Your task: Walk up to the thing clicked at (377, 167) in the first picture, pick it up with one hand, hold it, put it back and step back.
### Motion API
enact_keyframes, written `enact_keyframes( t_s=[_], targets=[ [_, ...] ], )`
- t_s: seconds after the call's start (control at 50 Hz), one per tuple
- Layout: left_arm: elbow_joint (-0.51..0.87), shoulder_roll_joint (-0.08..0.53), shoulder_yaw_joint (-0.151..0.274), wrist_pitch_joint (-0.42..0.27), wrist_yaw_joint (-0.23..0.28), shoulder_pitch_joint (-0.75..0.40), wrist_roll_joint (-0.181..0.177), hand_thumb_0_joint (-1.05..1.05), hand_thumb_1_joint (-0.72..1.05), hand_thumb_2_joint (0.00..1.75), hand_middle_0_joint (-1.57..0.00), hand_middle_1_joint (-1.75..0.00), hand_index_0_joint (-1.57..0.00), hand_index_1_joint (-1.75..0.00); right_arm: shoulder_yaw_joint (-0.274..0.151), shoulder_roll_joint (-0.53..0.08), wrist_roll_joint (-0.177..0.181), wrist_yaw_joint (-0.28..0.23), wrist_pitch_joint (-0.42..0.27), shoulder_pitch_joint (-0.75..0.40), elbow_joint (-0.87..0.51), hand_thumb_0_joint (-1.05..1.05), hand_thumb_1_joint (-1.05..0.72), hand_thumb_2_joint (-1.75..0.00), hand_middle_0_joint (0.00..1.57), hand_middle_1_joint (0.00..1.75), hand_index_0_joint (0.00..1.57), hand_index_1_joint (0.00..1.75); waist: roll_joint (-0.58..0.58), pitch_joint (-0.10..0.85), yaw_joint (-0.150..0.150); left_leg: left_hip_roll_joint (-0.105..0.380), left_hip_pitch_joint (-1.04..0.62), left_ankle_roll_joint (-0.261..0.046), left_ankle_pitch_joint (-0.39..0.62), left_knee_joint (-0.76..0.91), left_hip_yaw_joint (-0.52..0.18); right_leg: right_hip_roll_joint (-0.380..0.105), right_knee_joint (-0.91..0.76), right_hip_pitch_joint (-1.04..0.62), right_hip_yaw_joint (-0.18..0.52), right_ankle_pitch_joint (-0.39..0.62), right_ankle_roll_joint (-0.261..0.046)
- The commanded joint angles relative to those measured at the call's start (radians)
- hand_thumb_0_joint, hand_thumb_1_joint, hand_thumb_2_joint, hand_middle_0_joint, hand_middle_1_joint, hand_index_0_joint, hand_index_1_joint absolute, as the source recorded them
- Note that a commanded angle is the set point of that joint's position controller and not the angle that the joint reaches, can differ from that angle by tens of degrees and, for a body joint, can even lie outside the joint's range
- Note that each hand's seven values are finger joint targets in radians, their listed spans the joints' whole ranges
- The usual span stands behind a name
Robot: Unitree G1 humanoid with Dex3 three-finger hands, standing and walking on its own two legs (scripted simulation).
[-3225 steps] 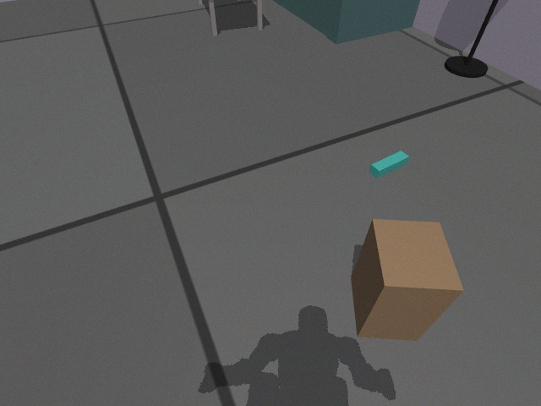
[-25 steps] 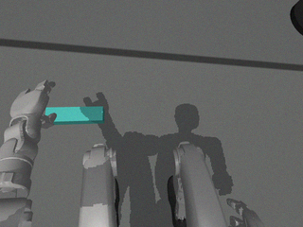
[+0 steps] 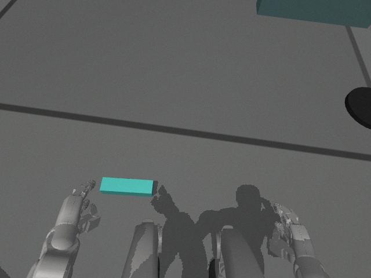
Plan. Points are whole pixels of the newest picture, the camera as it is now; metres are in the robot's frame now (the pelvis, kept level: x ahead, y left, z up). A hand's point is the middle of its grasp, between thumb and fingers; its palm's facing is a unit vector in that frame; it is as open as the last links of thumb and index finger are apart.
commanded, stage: home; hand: left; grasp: from above
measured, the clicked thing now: (127, 187) +0.47 +0.26 -0.57
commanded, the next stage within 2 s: none
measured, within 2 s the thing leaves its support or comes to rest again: neither
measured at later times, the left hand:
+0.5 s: hand (82, 227) +0.21 +0.18 +0.07, palm faces +0.10 -0.97 -0.21, open 7.4 cm
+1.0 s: hand (83, 238) +0.20 +0.18 +0.07, palm faces +0.10 -0.97 -0.20, open 7.4 cm
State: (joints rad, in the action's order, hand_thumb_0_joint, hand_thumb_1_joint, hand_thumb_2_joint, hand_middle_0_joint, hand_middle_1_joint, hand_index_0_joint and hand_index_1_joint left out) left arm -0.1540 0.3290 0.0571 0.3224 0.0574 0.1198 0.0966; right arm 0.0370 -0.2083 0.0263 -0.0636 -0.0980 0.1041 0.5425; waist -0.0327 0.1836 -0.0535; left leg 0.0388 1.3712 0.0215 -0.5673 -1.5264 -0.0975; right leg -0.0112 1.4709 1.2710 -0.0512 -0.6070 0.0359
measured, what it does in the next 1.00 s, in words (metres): rises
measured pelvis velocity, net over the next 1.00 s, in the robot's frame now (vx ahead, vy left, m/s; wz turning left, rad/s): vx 0.05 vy -0.01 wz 0.05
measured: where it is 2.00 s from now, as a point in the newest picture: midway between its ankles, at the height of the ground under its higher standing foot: outside the picture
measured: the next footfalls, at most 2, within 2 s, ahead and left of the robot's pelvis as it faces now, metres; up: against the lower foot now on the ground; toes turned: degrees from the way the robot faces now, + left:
none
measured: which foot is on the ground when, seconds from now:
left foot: down 0.00-1.00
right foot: down 0.00-1.00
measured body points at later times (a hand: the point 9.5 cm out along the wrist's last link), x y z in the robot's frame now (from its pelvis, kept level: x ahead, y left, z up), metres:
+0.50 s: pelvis +0.06 +0.00 +0.11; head +0.07 +0.00 +0.56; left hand +0.21 +0.23 +0.09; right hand +0.22 -0.24 +0.05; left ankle +0.07 +0.12 -0.57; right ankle +0.05 -0.15 -0.57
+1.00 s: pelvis +0.05 -0.01 +0.11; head +0.06 +0.00 +0.56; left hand +0.19 +0.23 +0.08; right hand +0.21 -0.24 +0.05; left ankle +0.07 +0.12 -0.57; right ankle +0.05 -0.15 -0.57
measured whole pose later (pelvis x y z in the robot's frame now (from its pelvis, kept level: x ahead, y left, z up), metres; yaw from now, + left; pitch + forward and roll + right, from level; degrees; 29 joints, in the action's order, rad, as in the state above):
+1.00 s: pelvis +0.05 -0.01 +0.11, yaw +3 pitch +9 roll -3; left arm 0.13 0.22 0.04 0.46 0.02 0.50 -0.05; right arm 0.04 -0.22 0.00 -0.19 -0.25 0.29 0.55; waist -0.05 0.15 -0.04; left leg 0.04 0.71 0.03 -0.45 -1.00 -0.07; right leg -0.02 0.94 0.62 -0.06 -0.48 0.02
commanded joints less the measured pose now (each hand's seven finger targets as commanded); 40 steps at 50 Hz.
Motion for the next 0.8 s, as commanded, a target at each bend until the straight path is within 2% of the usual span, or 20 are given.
enact_keyframes(
  t_s=[0.0,0.08,0.12,0.14,0.16,0.18,0.2,0.24,0.34,0.48,0.5,0.58,0.66,0.72,0.76,0.78],
  targets=[
    [0.265,0.096,0.071,0.016,0.032,-0.012,-0.073,0.0,0.9,0.9,-0.2,-0.3,-0.2,-0.3,-0.055,-0.146,0.009,-0.054,-0.059,0.063,-0.115,0.0,-0.9,-0.9,0.2,0.3,0.2,0.3,-0.098,0.32,-0.022,-0.006,-0.504,-0.025,0.097,0.384,-0.02,0.03,-0.326,-0.265,0.005,0.166,-0.051],
    [0.313,0.053,0.076,0.054,0.035,0.088,-0.127,0.0,0.9,0.9,-0.2,-0.3,-0.2,-0.3,-0.041,-0.13,0.008,-0.091,-0.087,0.094,-0.126,0.0,-0.9,-0.9,0.2,0.3,0.2,0.3,-0.082,0.251,-0.016,-0.01,-0.581,-0.024,0.158,0.475,-0.003,0.032,-0.433,-0.396,0.001,0.217,-0.047],
    [0.345,0.032,0.069,0.067,0.03,0.142,-0.143,0.0,0.9,0.9,-0.2,-0.3,-0.2,-0.3,-0.038,-0.124,0.006,-0.106,-0.103,0.115,-0.13,0.0,-0.9,-0.9,0.2,0.3,0.2,0.3,-0.092,0.24,-0.015,-0.013,-0.634,-0.022,0.228,0.508,0.013,0.034,-0.477,-0.456,-0.002,0.273,-0.046],
    [0.367,0.029,0.078,0.072,0.028,0.173,-0.15,0.0,0.9,0.9,-0.2,-0.3,-0.2,-0.3,-0.039,-0.125,0.002,-0.111,-0.11,0.118,-0.136,0.0,-0.9,-0.9,0.2,0.3,0.2,0.3,-0.094,0.232,-0.008,-0.01,-0.659,-0.02,0.245,0.531,0.012,0.036,-0.494,-0.48,-0.007,0.286,-0.044],
    [0.372,0.012,0.065,0.079,0.025,0.214,-0.154,0.0,0.9,0.9,-0.2,-0.3,-0.2,-0.3,-0.037,-0.119,0.0,-0.117,-0.116,0.131,-0.136,0.0,-0.9,-0.9,0.2,0.3,0.2,0.3,-0.092,0.218,-0.01,-0.01,-0.682,-0.018,0.291,0.545,0.016,0.038,-0.51,-0.51,-0.01,0.324,-0.043],
    [0.394,0.014,0.075,0.087,0.025,0.246,-0.16,0.0,0.9,0.9,-0.2,-0.3,-0.2,-0.3,-0.037,-0.114,0.002,-0.122,-0.119,0.135,-0.15,0.0,-0.9,-0.9,0.2,0.3,0.2,0.3,-0.079,0.218,-0.002,-0.018,-0.704,-0.022,0.33,0.551,0.032,0.039,-0.54,-0.549,-0.011,0.356,-0.042],
    [0.413,0.004,0.062,0.091,0.023,0.265,-0.165,0.0,0.9,0.9,-0.2,-0.3,-0.2,-0.3,-0.037,-0.111,0.001,-0.126,-0.125,0.14,-0.151,0.0,-0.9,-0.9,0.2,0.3,0.2,0.3,-0.061,0.216,-0.01,-0.02,-0.721,-0.024,0.364,0.559,0.039,0.041,-0.563,-0.583,-0.012,0.389,-0.039],
    [0.454,0.001,0.063,0.099,0.019,0.319,-0.166,0.0,0.9,0.9,-0.2,-0.3,-0.2,-0.3,-0.037,-0.108,-0.001,-0.132,-0.133,0.144,-0.163,0.0,-0.9,-0.9,0.2,0.3,0.2,0.3,-0.055,0.191,0.003,-0.027,-0.742,-0.026,0.397,0.581,0.052,0.04,-0.594,-0.621,-0.014,0.421,-0.037],
    [0.475,-0.025,0.043,0.107,0.0,0.391,-0.156,0.0,0.9,0.9,-0.2,-0.3,-0.2,-0.3,-0.047,-0.11,-0.012,-0.136,-0.152,0.146,-0.172,0.0,-0.9,-0.9,0.2,0.3,0.2,0.3,-0.025,0.103,0.004,-0.026,-0.774,-0.027,0.368,0.647,0.047,0.044,-0.652,-0.649,-0.028,0.382,-0.037],
    [0.47,-0.021,0.032,0.099,-0.03,0.357,-0.147,0.0,0.9,0.9,-0.2,-0.3,-0.2,-0.3,-0.059,-0.13,-0.021,-0.134,-0.183,0.13,-0.17,0.0,-0.9,-0.9,0.2,0.3,0.2,0.3,0.005,0.03,-0.008,-0.029,-0.79,-0.031,0.323,0.676,0.055,0.04,-0.687,-0.643,-0.033,0.337,-0.029],
    [0.465,-0.017,0.038,0.097,-0.032,0.356,-0.145,0.0,0.9,0.9,-0.2,-0.3,-0.2,-0.3,-0.058,-0.129,-0.022,-0.134,-0.186,0.125,-0.172,0.0,-0.9,-0.9,0.2,0.3,0.2,0.3,0.01,0.02,-0.002,-0.032,-0.784,-0.033,0.311,0.675,0.059,0.036,-0.693,-0.639,-0.03,0.33,-0.027],
    [0.483,-0.008,0.044,0.09,-0.039,0.338,-0.139,0.0,0.9,0.9,-0.2,-0.3,-0.2,-0.3,-0.06,-0.131,-0.025,-0.131,-0.199,0.118,-0.17,0.0,-0.9,-0.9,0.2,0.3,0.2,0.3,-0.029,0.037,0.002,-0.034,-0.807,-0.028,0.284,0.687,0.064,0.034,-0.692,-0.64,-0.025,0.303,-0.029],
    [0.48,-0.009,0.037,0.088,-0.037,0.35,-0.139,0.0,0.9,0.9,-0.2,-0.3,-0.2,-0.3,-0.057,-0.131,-0.026,-0.13,-0.205,0.113,-0.167,0.0,-0.9,-0.9,0.2,0.3,0.2,0.3,-0.011,0.051,0.009,-0.039,-0.807,-0.031,0.31,0.673,0.064,0.03,-0.693,-0.661,-0.022,0.333,-0.025],
    [0.486,-0.01,0.032,0.086,-0.037,0.335,-0.135,0.0,0.9,0.9,-0.2,-0.3,-0.2,-0.3,-0.06,-0.134,-0.028,-0.131,-0.206,0.113,-0.162,0.0,-0.9,-0.9,0.2,0.3,0.2,0.3,-0.03,0.056,0.001,-0.034,-0.817,-0.028,0.308,0.677,0.064,0.031,-0.685,-0.652,-0.021,0.33,-0.028],
    [0.471,0.0,0.046,0.087,-0.032,0.349,-0.135,0.0,0.9,0.9,-0.2,-0.3,-0.2,-0.3,-0.057,-0.133,-0.028,-0.132,-0.207,0.106,-0.163,0.0,-0.9,-0.9,0.2,0.3,0.2,0.3,-0.015,0.04,0.009,-0.036,-0.801,-0.03,0.288,0.678,0.062,0.031,-0.692,-0.65,-0.023,0.312,-0.027],
    [0.468,-0.008,0.035,0.086,-0.034,0.345,-0.138,0.0,0.9,0.9,-0.2,-0.3,-0.2,-0.3,-0.055,-0.13,-0.028,-0.133,-0.208,0.107,-0.161,0.0,-0.9,-0.9,0.2,0.3,0.2,0.3,-0.008,0.044,0.006,-0.038,-0.796,-0.032,0.279,0.675,0.061,0.029,-0.699,-0.65,-0.02,0.305,-0.025]
  ],
)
